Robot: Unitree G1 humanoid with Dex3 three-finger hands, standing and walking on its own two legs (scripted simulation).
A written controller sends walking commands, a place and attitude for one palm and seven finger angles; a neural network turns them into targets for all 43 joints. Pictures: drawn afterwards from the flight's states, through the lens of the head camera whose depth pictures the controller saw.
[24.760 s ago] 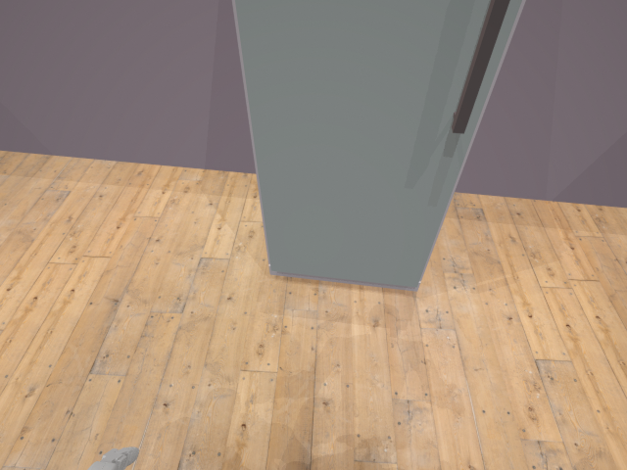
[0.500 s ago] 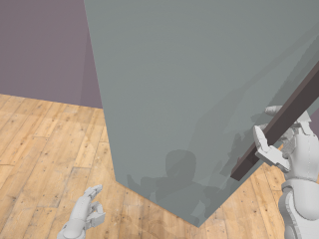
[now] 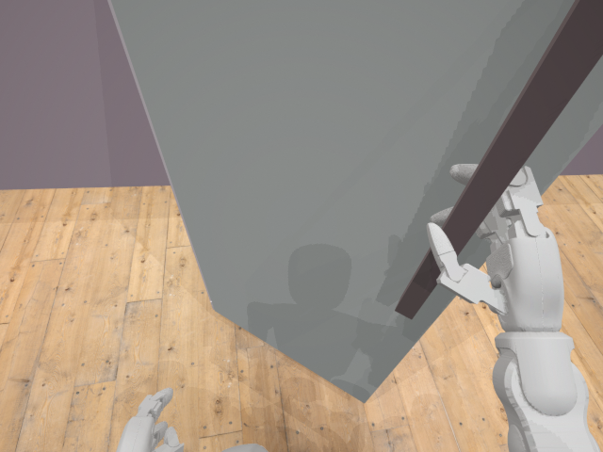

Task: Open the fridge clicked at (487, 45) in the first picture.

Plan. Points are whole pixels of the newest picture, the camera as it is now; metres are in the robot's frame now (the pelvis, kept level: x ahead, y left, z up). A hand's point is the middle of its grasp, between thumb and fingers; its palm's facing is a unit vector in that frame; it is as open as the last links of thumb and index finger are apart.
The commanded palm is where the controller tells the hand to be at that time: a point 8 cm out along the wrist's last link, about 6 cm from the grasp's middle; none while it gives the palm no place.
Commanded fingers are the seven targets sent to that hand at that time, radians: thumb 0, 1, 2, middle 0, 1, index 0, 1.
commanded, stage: walk backward, drawing the door open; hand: right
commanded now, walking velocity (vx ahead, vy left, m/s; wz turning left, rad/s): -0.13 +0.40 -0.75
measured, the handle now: (485, 178) +0.33 -0.10 +0.25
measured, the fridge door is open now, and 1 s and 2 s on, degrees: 35 58 70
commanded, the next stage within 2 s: stop walking and hold the door back in 1.28 s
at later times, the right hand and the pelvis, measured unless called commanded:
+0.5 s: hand (381, 308) +0.22 -0.02 +0.19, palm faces +0.40 +0.90 -0.18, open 7.4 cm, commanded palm +0.18 -0.06 +0.19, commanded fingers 0.00 -0.90 -0.90 0.45 1.40 0.45 1.40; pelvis +0.00 +0.20 -0.01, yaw -27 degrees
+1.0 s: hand (271, 360) +0.17 +0.06 +0.19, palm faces +0.85 +0.49 -0.22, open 6.7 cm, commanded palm +0.10 +0.06 +0.19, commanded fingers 0.00 -0.90 -0.90 0.45 1.40 0.45 1.40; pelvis +0.10 +0.40 +0.00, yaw -50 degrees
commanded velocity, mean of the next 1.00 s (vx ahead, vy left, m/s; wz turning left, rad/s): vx -0.12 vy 0.37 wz -0.72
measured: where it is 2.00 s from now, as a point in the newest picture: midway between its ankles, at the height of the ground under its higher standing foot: (106, 409)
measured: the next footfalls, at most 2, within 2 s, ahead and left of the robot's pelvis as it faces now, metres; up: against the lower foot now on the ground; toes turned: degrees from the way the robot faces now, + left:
left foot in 0.28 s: +0.08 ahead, +0.29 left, +0.00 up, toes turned -15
right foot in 0.50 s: -0.01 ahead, +0.11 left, +0.00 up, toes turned -33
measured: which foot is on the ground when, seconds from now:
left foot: down 0.00-0.00, up 0.02-0.26, down 0.28-0.48, up 0.50-0.78, down 0.80-1.00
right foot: down 0.00-0.28, up 0.30-0.48, down 0.50-0.80, up 0.82-1.00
